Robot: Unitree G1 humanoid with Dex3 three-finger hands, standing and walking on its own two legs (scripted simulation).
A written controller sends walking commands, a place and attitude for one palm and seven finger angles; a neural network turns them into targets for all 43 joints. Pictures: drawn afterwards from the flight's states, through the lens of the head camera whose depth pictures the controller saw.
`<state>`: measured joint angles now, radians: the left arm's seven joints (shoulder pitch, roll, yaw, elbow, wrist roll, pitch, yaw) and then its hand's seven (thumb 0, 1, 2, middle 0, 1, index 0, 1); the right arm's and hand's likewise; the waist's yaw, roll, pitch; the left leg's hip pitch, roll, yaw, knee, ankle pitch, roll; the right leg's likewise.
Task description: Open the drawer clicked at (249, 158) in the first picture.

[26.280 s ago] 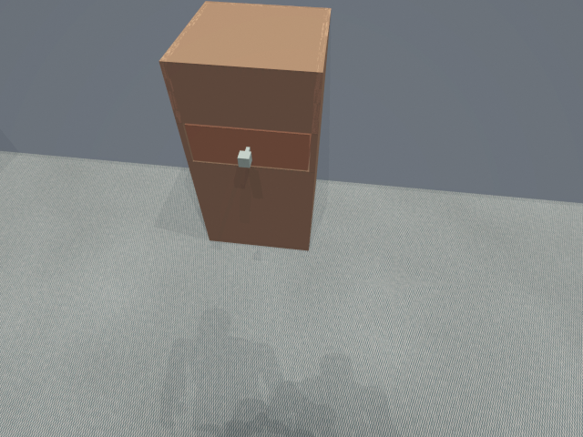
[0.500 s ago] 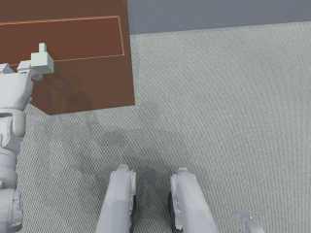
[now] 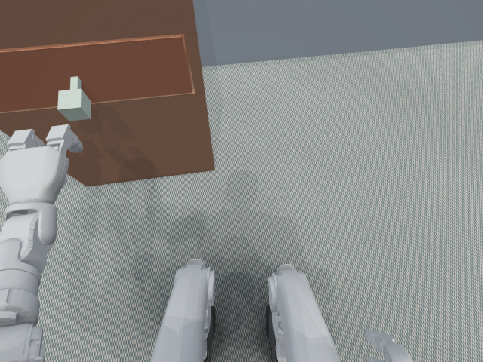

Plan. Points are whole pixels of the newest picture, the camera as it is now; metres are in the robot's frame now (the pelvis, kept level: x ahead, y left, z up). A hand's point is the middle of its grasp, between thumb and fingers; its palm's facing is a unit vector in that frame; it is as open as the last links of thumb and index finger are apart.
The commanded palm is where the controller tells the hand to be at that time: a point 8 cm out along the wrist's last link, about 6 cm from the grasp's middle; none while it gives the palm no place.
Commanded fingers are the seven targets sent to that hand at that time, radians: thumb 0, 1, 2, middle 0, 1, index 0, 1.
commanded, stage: pull the drawer open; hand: left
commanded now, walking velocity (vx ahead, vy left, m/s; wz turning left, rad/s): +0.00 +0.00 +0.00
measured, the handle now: (75, 96) +0.53 +0.32 -0.03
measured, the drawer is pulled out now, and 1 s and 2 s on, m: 0.00 0.00 0.00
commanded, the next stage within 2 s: none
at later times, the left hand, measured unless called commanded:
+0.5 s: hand (50, 209) +0.34 +0.34 -0.07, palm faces +0.00 -0.03 -1.00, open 4.8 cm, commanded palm +0.32 +0.32 -0.01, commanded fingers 0.00 0.90 0.90 -0.40 -1.35 -0.40 -1.35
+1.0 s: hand (42, 240) +0.29 +0.34 -0.07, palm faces -0.04 -0.04 -1.00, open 4.8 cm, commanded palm +0.28 +0.32 -0.01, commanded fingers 0.00 0.90 0.90 -0.40 -1.35 -0.40 -1.35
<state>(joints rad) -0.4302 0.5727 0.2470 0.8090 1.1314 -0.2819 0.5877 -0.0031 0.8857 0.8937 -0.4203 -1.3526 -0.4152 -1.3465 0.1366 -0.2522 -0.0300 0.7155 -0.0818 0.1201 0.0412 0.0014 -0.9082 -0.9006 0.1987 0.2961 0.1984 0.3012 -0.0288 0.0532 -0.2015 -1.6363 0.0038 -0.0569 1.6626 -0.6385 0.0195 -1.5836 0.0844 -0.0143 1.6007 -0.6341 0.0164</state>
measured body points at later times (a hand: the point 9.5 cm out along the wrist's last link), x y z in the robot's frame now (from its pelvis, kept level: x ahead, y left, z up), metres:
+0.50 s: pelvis -0.01 +0.00 -0.01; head +0.17 +0.01 +0.40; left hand +0.33 +0.34 -0.02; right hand +0.13 -0.26 -0.16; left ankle +0.04 +0.11 -0.53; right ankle +0.05 -0.13 -0.53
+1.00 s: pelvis +0.00 +0.00 +0.00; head +0.17 +0.02 +0.42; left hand +0.28 +0.34 -0.02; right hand +0.17 -0.24 -0.15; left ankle +0.04 +0.11 -0.53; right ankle +0.05 -0.13 -0.53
